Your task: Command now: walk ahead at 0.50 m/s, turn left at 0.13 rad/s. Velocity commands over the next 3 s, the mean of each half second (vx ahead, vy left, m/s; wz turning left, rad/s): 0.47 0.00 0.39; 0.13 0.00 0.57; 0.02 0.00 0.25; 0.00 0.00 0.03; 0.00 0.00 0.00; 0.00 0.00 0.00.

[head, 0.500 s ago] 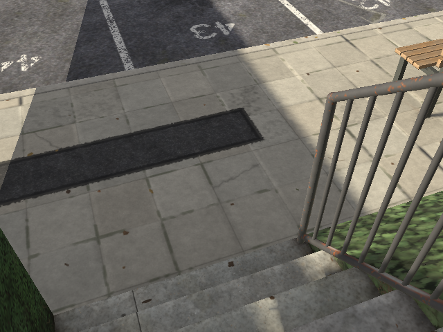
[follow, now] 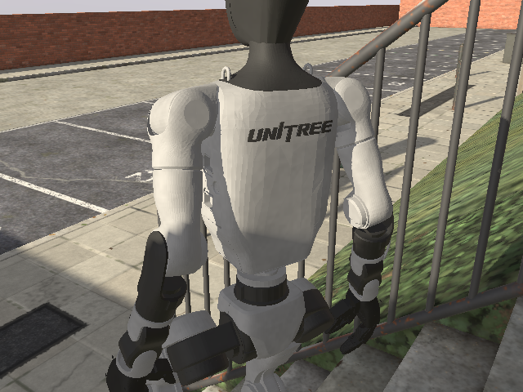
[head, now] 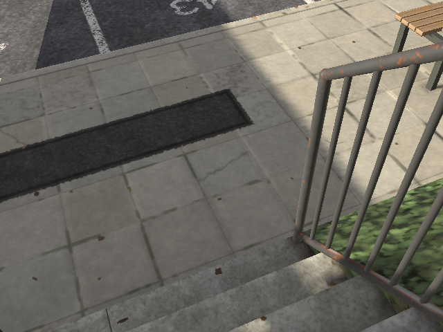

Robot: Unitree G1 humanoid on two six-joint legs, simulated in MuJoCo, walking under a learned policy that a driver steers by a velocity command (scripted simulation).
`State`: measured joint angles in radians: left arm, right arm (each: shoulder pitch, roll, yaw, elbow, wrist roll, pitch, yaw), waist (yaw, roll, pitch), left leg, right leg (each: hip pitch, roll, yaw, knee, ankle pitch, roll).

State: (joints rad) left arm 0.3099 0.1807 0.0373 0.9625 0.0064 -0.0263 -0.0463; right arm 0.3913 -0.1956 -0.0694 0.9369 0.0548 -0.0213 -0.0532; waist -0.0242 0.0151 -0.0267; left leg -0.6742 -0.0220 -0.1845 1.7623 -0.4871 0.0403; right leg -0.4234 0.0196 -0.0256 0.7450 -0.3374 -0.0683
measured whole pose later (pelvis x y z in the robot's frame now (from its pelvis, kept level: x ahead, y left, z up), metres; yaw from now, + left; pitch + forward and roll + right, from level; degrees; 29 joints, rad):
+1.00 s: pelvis +0.41 +0.05 -0.37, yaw +32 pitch -1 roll +0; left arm 0.40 0.23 0.00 0.83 0.04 0.06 0.00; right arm 0.19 -0.20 -0.04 0.66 0.05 0.10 -0.07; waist 0.03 0.03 0.02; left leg -0.94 -0.19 -0.17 2.40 -0.65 -0.09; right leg -0.33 0.04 0.01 0.52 -0.17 -0.05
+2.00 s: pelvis +0.35 -0.03 -0.24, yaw +37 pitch +2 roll -1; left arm 0.33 0.18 -0.01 0.78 0.00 0.07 -0.01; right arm 0.07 -0.24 -0.03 0.62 0.04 0.03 -0.07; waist 0.02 0.06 -0.02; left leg -0.70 -0.10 -0.28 1.33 -0.53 -0.02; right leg -0.45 0.09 0.10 1.06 -0.64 0.00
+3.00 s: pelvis +0.33 -0.04 -0.17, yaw +36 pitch +1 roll +0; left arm 0.45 0.11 -0.01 1.00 -0.01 0.07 0.06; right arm 0.34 -0.17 0.00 0.96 0.02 0.02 -0.04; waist 0.01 0.03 0.01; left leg -0.23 -0.01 -0.16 0.44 -0.23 -0.04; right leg -0.19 0.03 0.15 0.44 -0.27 0.03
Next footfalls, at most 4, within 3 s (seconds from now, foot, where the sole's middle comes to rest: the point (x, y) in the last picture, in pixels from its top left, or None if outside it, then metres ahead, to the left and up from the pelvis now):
0.40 left None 0.24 0.16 -0.95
0.84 right None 0.55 0.03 -1.14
1.34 left None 0.29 0.14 -0.95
1.86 right None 0.43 -0.13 -0.95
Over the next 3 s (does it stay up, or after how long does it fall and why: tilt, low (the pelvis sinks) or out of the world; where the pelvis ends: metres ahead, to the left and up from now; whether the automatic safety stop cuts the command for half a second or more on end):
stays up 0.33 -0.04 -0.17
